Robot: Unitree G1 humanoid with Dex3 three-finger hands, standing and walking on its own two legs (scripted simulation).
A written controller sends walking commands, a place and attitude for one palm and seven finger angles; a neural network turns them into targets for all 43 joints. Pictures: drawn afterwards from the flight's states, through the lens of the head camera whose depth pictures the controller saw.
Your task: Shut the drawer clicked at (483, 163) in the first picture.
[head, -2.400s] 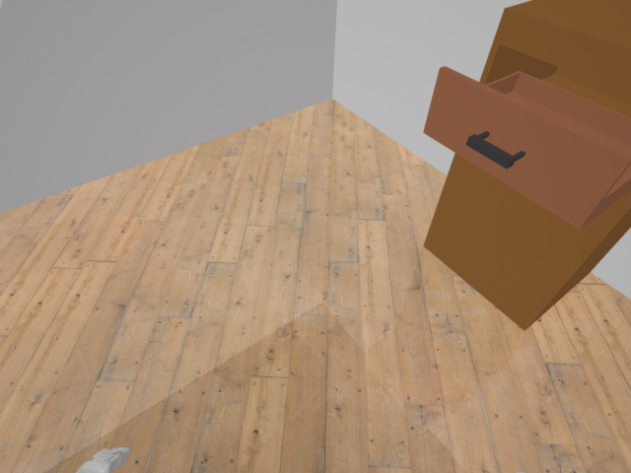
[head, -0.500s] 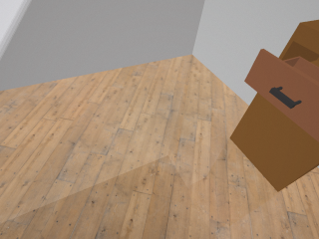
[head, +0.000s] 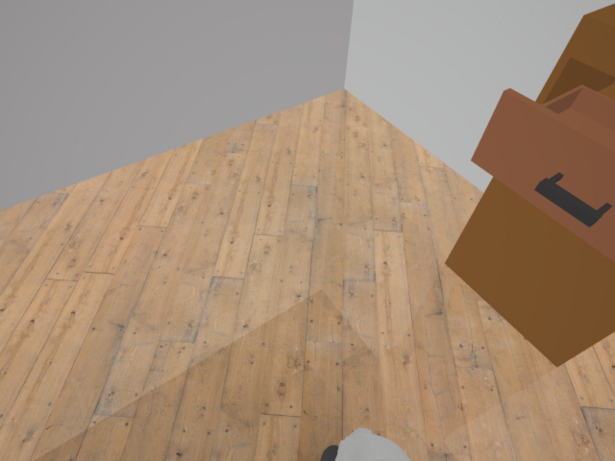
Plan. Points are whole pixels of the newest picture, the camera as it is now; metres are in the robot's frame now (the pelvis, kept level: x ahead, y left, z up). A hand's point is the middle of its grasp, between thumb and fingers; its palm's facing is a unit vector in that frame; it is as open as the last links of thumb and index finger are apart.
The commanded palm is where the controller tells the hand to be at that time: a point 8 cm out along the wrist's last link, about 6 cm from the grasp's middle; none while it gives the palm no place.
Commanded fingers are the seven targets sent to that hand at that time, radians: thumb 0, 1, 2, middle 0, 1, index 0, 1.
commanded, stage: turn to face it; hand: left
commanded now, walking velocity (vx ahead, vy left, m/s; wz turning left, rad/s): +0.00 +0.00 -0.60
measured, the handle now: (573, 197) +0.57 -0.46 +0.00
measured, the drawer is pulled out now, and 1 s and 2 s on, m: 0.24 0.24 0.24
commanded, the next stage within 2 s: take the last steps up to it in 1.50 s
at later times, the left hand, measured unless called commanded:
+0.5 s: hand (170, 437) +0.17 +0.21 -0.15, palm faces -0.12 -0.96 -0.25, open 7.4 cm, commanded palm none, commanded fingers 0.00 0.90 0.90 -0.20 -0.30 -0.20 -0.30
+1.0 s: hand (210, 359) +0.29 +0.18 -0.15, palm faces -0.54 -0.81 -0.23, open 7.4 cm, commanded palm none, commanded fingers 0.00 0.90 0.90 -0.20 -0.30 -0.20 -0.30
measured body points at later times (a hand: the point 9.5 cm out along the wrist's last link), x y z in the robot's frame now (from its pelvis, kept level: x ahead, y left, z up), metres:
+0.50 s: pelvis +0.09 +0.02 +0.01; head +0.14 +0.00 +0.46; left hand +0.18 +0.26 -0.13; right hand +0.19 -0.24 -0.13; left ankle +0.11 +0.19 -0.69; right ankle +0.11 -0.05 -0.73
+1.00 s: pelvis +0.09 +0.05 +0.01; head +0.13 +0.03 +0.46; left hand +0.32 +0.22 -0.13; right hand -0.03 -0.18 -0.13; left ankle +0.11 +0.17 -0.73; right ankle +0.02 -0.07 -0.68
